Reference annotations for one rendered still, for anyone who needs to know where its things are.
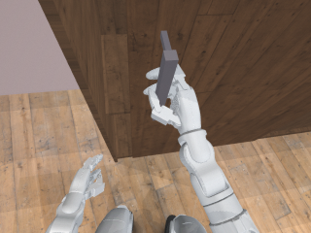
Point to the left robot forearm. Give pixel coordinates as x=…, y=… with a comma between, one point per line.
x=69, y=214

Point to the robot thigh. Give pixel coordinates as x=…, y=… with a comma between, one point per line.
x=118, y=220
x=186, y=224

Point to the wardrobe door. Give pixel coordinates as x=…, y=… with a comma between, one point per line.
x=248, y=62
x=300, y=122

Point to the right robot thigh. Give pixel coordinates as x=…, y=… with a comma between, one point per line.
x=186, y=224

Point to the left robot thigh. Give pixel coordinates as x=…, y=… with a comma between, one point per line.
x=118, y=220

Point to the robot left hand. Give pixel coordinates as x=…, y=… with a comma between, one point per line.
x=83, y=181

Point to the right robot forearm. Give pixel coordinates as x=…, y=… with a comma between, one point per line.
x=211, y=185

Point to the handle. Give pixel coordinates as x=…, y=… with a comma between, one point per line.
x=167, y=69

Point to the robot right hand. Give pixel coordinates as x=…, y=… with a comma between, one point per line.
x=183, y=102

